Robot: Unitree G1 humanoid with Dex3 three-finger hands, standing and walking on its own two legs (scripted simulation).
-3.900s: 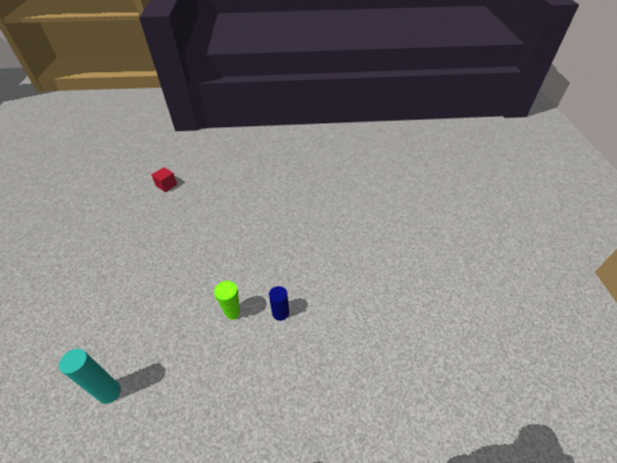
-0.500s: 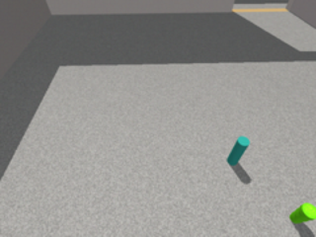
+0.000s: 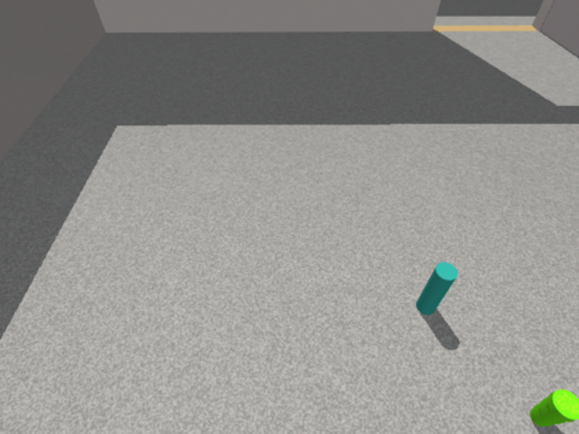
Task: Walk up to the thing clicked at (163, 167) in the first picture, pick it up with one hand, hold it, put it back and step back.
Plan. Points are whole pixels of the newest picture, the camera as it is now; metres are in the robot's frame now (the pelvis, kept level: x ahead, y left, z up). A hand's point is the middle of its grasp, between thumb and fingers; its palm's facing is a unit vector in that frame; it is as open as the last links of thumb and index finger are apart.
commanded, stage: walk up
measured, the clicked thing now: out of the picture +0.70 -1.49 -0.74
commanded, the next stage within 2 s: stand in 0.14 s
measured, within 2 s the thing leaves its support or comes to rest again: neither
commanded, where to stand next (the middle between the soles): +0.05 -0.01 m, yaw -3 degrees
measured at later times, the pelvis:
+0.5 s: pelvis +0.00 +0.00 +0.00, yaw -2 degrees
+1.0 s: pelvis +0.00 -0.01 +0.00, yaw -3 degrees
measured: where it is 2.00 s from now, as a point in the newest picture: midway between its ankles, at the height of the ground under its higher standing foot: outside the picture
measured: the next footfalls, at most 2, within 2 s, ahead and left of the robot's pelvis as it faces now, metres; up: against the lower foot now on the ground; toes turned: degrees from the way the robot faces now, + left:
none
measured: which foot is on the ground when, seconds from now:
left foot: down 0.00-1.00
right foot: down 0.00-1.00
